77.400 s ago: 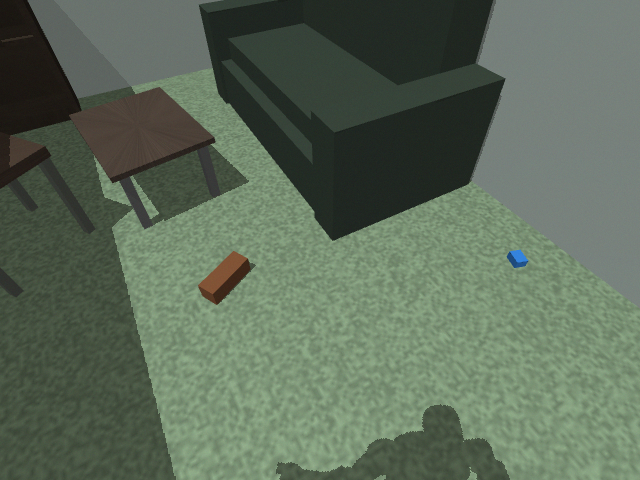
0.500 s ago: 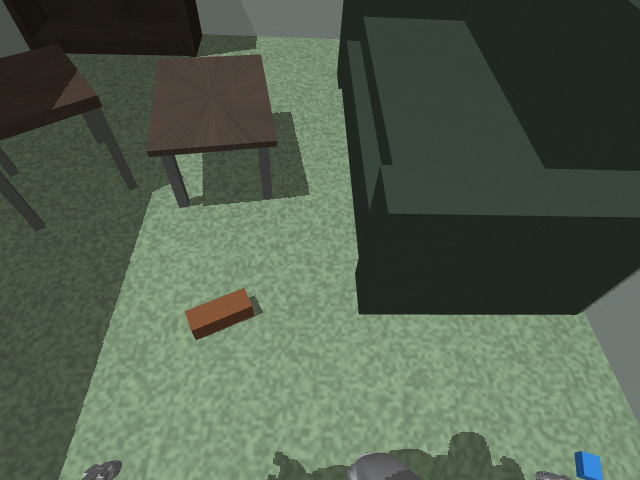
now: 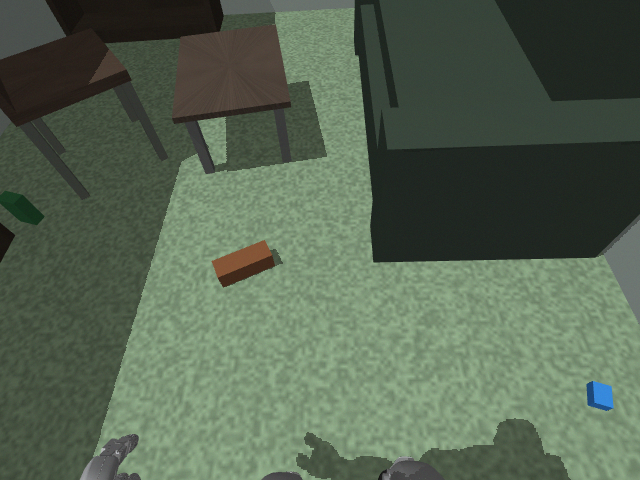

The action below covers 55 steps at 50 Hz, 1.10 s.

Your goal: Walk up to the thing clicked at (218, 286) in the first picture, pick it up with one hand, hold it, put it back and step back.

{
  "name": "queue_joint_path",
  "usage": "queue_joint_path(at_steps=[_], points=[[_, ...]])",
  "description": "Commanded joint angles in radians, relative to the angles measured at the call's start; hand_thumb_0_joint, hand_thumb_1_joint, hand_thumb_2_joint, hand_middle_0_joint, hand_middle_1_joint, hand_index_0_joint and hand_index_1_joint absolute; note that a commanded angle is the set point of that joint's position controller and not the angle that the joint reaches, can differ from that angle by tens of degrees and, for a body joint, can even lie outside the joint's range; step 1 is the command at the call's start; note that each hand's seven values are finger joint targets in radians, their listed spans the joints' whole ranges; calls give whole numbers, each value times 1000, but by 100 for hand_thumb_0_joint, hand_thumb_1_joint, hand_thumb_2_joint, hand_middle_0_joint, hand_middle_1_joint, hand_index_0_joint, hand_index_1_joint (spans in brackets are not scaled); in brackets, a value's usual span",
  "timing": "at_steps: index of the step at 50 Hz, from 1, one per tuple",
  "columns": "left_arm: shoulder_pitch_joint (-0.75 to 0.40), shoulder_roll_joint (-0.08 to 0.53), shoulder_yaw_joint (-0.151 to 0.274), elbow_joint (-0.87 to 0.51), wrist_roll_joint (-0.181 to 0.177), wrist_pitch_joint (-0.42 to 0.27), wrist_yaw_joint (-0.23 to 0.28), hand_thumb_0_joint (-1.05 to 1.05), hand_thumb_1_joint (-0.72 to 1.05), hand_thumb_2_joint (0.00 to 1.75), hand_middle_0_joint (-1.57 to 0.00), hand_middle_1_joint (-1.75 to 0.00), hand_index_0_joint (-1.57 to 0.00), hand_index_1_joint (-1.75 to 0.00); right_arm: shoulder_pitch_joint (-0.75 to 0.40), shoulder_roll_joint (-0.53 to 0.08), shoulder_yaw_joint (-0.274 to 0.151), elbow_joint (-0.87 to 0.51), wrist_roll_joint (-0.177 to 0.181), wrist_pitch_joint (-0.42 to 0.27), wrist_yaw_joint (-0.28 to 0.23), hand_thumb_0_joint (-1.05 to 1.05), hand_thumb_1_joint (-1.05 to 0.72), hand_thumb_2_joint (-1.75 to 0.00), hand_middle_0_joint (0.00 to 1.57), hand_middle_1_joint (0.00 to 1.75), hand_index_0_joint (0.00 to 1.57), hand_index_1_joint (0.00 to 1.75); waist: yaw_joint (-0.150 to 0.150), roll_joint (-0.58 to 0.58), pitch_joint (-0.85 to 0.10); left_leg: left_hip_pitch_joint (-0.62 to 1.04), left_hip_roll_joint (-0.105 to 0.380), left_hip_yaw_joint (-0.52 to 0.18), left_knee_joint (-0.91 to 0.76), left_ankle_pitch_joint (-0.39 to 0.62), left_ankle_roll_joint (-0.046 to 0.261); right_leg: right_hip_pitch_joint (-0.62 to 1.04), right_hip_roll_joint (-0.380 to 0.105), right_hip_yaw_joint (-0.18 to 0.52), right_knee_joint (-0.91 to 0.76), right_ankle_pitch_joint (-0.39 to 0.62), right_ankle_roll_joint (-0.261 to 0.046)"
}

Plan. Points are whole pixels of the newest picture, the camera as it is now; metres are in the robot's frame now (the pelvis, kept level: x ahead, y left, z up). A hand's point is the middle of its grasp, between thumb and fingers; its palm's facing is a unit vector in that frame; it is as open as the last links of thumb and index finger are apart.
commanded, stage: step back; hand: left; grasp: from above
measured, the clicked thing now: (244, 263) +0.85 +0.35 -0.72
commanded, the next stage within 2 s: stand in 1.56 s
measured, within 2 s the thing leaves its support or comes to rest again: neither
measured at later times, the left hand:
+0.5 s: hand out of the picture -0.11 +0.24 -0.13, palm faces -0.03 -0.90 -0.44, open 7.4 cm
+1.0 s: hand out of the picture -0.15 +0.25 -0.14, palm faces +0.03 -0.92 -0.40, open 7.4 cm
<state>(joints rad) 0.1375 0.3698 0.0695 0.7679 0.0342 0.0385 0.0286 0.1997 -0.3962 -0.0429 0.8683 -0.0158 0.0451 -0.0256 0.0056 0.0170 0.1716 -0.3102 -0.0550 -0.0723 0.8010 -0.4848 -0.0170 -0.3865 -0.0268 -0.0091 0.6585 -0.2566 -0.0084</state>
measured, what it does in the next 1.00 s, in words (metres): walks backwards: left foot, then right foot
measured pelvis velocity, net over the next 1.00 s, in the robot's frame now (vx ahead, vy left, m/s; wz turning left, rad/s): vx -0.20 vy -0.03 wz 0.02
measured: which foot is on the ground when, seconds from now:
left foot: up 0.00-0.00, down 0.02-0.40, up 0.42-0.70, down 0.72-1.00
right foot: down 0.00-0.06, up 0.08-0.34, down 0.36-1.00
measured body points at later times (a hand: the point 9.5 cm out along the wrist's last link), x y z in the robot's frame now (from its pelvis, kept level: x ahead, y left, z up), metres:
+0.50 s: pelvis -0.17 -0.03 +0.01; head -0.14 -0.06 +0.45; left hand -0.11 +0.28 -0.10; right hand -0.05 -0.35 -0.12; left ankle -0.11 +0.12 -0.66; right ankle -0.18 -0.14 -0.72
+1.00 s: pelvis -0.20 -0.03 +0.00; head -0.19 -0.04 +0.45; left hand -0.15 +0.29 -0.11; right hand -0.14 -0.34 -0.12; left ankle -0.23 +0.11 -0.72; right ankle -0.16 -0.14 -0.72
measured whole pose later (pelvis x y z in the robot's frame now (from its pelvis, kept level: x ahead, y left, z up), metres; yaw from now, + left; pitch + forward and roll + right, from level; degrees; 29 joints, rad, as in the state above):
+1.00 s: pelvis -0.20 -0.03 +0.00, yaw +1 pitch -3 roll -1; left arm 0.23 0.39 0.07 0.99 0.02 -0.03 -0.01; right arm 0.25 -0.37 -0.05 0.96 -0.04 0.01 0.03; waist 0.00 0.02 0.07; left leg -0.20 0.04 -0.05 0.63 -0.38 -0.01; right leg -0.27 0.01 -0.05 0.59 -0.26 -0.02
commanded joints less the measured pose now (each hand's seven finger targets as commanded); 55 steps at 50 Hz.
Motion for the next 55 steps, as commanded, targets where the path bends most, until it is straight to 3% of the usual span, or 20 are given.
queue_joint_path(at_steps=[1,3,4,5,8,14,17,19,21,25,31,35,36,38,39,42,48,50,52,55], points=[[1,220,55,-79,-16,12,8,0,90,90,-20,-30,-20,-30,74,-174,-72,-49,-15,-37,-6,0,-90,-90,20,30,20,30,2,-140,-281,119,58,-5,-434,387,47,219,-149,186,42,400,-100],[17,171,41,-82,-30,14,9,0,90,90,-20,-30,-20,-30,-10,-308,-97,-80,-32,-30,1,0,-90,-90,20,30,20,30,23,195,-238,210,361,-375,-444,605,207,-134,105,33,298,-320,-18],[-41,210,58,-82,-19,15,22,0,90,90,-20,-30,-20,-30,-5,-369,-105,-94,-29,-31,3,0,-90,-90,20,30,20,30,-46,250,-218,2,475,-477,-470,566,339,-37,89,133,480,-438,-1],[-36,233,62,-58,-16,17,21,0,90,90,-20,-30,-20,-30,-59,-338,-103,-95,-29,-35,-4,0,-90,-90,20,30,20,30,-22,205,-165,-102,471,-446,-482,525,344,8,76,181,579,-396,-6],[58,213,62,-4,-32,18,3,0,90,90,-20,-30,-20,-30,-157,-209,-61,-119,-33,-33,-6,0,-90,-90,20,30,20,30,56,102,-147,-31,263,-126,-418,555,223,-48,139,185,640,-229,-11],[51,183,43,-5,-19,-23,4,0,90,90,-20,-30,-20,-30,-54,-202,-65,-108,-22,-8,6,0,-90,-90,20,30,20,30,-20,188,-234,271,281,-127,-283,713,260,-25,37,68,126,-275,40],[130,179,47,60,-14,-47,6,0,90,90,-20,-30,-20,-30,-80,-235,-67,-93,-8,16,15,0,-90,-90,20,30,20,30,6,163,-302,225,227,-66,-169,583,185,175,61,-21,-314,-22,17],[152,260,67,92,13,-57,7,0,90,90,-20,-30,-20,-30,-84,-167,-46,-108,4,18,18,0,-90,-90,20,30,20,30,14,-24,-261,-109,109,-44,-50,224,98,328,-45,217,-286,31,-32],[57,428,105,33,20,-55,11,0,90,90,-20,-30,-20,-30,-145,-182,-63,-135,-6,23,-1,0,-90,-90,20,30,20,30,82,-276,-148,-195,14,-143,282,-129,9,-6,-438,655,-399,-68,-291],[-68,251,65,33,6,-63,19,0,90,90,-20,-30,-20,-30,-42,-173,-57,-49,6,13,14,0,-90,-90,20,30,20,30,-37,-96,-87,-185,-54,-115,399,65,0,45,-186,191,-244,216,-160],[87,278,85,66,24,-69,-3,0,90,90,-20,-30,-20,-30,-78,-176,-56,-45,-18,-23,30,0,-90,-90,20,30,20,30,81,-209,-132,-220,22,-20,5,-18,-21,279,-199,297,-323,-441,-165],[28,299,73,64,12,-52,-16,0,90,90,-20,-30,-20,-30,46,-170,-70,26,-22,-50,40,0,-90,-90,20,30,20,30,3,-199,-155,150,34,76,-422,86,38,95,-192,198,-241,-324,-132],[52,241,52,65,13,-47,-17,0,90,90,-20,-30,-20,-30,76,-179,-83,53,-30,-57,37,0,-90,-90,20,30,20,30,-9,-91,-167,258,30,32,-464,135,47,26,-135,135,-112,-265,-98],[34,157,25,51,-17,-53,-19,0,90,90,-20,-30,-20,-30,51,-299,-99,27,-41,-69,29,0,-90,-90,20,30,20,30,-23,187,-135,283,371,-528,-606,-267,203,-287,46,-58,187,-303,1],[-60,259,54,58,-1,-61,-17,0,90,90,-20,-30,-20,-30,47,-343,-106,26,-28,-68,34,0,-90,-90,20,30,20,30,-60,132,-34,35,422,-579,-641,-402,289,-186,-26,65,251,-315,-5],[27,220,45,96,-19,-75,-41,0,90,90,-20,-30,-20,-30,-63,-218,-68,7,-33,-78,34,0,-90,-90,20,30,20,30,13,131,-16,38,263,-252,-561,-121,195,-77,-16,34,147,-195,-15],[143,202,51,172,-7,-100,-25,0,90,90,-20,-30,-20,-30,-45,-187,-62,7,-13,-51,39,0,-90,-90,20,30,20,30,48,119,-142,-61,173,-69,-287,50,124,319,57,-47,-232,-15,-7],[200,312,81,181,14,-116,-7,0,90,90,-20,-30,-20,-30,-14,-75,-29,-19,-2,-50,33,0,-90,-90,20,30,20,30,63,-190,-174,-304,-11,15,87,-52,42,442,-234,479,-401,-178,-98],[80,362,85,134,7,-110,-10,0,90,90,-20,-30,-20,-30,18,-195,-67,17,-15,-45,16,0,-90,-90,20,30,20,30,31,-99,-66,-210,67,-62,176,-120,36,163,-395,627,-446,-418,-253],[46,265,60,129,-5,-125,-8,0,90,90,-20,-30,-20,-30,25,-166,-61,45,-7,-53,26,0,-90,-90,20,30,20,30,8,-64,-64,-184,92,-87,135,10,37,182,-262,345,-381,-78,-177]])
